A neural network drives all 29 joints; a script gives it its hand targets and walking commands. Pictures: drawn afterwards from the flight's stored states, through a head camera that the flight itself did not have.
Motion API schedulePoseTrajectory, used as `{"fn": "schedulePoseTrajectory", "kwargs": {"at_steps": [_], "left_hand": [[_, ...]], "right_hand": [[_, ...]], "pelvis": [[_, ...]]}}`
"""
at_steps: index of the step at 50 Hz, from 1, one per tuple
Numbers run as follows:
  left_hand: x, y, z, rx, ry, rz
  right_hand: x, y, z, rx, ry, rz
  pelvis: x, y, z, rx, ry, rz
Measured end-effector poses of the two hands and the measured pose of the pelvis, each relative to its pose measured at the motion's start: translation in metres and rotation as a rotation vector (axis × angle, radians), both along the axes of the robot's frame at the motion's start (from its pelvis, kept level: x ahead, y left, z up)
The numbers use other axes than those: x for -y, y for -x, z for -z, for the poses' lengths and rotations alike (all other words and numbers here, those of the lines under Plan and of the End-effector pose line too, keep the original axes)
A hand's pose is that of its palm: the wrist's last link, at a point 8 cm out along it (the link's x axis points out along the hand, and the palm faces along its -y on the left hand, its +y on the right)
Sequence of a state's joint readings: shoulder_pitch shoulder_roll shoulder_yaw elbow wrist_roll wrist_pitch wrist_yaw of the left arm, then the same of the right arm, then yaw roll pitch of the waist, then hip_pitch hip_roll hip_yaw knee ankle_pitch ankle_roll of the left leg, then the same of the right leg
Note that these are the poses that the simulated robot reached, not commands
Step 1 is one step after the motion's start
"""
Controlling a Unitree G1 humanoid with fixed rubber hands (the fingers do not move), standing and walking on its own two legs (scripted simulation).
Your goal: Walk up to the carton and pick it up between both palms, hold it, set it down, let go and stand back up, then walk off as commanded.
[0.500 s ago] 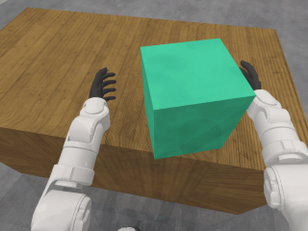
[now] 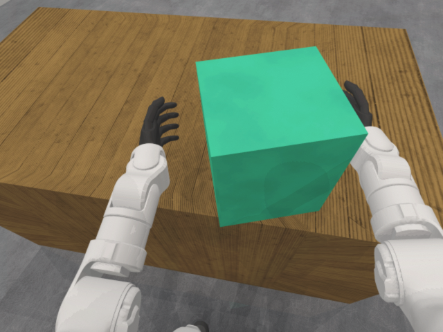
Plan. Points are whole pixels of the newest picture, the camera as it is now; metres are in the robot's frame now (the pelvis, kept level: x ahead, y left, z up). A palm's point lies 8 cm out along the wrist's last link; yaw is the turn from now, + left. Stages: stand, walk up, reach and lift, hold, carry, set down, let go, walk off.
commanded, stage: reach and lift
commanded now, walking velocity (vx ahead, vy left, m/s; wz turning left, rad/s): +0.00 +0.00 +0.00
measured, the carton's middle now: (263, 144) +0.46 +0.01 +0.05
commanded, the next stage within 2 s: none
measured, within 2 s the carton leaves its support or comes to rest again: leaves its support in 1.62 s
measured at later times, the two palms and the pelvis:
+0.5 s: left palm (170, 148) +0.39 +0.17 +0.09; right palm (344, 132) +0.48 -0.13 +0.08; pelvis +0.00 -0.01 +0.00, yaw +0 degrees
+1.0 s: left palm (169, 149) +0.39 +0.17 +0.09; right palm (339, 132) +0.48 -0.12 +0.08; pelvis +0.00 -0.01 +0.00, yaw -1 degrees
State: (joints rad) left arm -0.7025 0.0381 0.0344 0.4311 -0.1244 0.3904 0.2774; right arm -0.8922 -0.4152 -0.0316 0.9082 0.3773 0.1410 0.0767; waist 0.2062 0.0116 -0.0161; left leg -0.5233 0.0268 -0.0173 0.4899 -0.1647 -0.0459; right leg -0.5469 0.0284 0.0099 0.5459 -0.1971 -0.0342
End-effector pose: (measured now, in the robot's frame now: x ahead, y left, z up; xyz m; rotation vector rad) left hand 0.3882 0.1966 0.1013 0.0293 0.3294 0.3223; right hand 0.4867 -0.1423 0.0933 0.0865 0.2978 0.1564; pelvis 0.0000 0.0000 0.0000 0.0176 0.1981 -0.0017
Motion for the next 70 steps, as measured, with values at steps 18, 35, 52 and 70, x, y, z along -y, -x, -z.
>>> {"fn": "schedulePoseTrajectory", "kwargs": {"at_steps": [18, 35, 52, 70], "left_hand": [[0.028, -0.002, 0.005, 0.011, 0.029, 0.0], [0.029, -0.002, 0.013, 0.017, 0.03, -0.029], [0.026, -0.003, 0.013, 0.028, 0.024, -0.046], [0.022, -0.003, 0.014, 0.033, 0.02, -0.064]], "right_hand": [[-0.014, 0.006, 0.008, -0.012, -0.051, 0.023], [-0.018, 0.006, 0.011, -0.023, -0.059, 0.04], [-0.023, 0.004, 0.013, -0.029, -0.067, 0.052], [-0.029, 0.001, 0.013, -0.028, -0.07, 0.049]], "pelvis": [[0.008, 0.001, 0.0, -0.001, 0.0, 0.007], [0.01, 0.0, 0.001, -0.022, 0.0, 0.009], [0.01, -0.001, 0.002, -0.034, -0.001, 0.009], [0.01, -0.002, 0.002, -0.05, -0.001, 0.009]]}}
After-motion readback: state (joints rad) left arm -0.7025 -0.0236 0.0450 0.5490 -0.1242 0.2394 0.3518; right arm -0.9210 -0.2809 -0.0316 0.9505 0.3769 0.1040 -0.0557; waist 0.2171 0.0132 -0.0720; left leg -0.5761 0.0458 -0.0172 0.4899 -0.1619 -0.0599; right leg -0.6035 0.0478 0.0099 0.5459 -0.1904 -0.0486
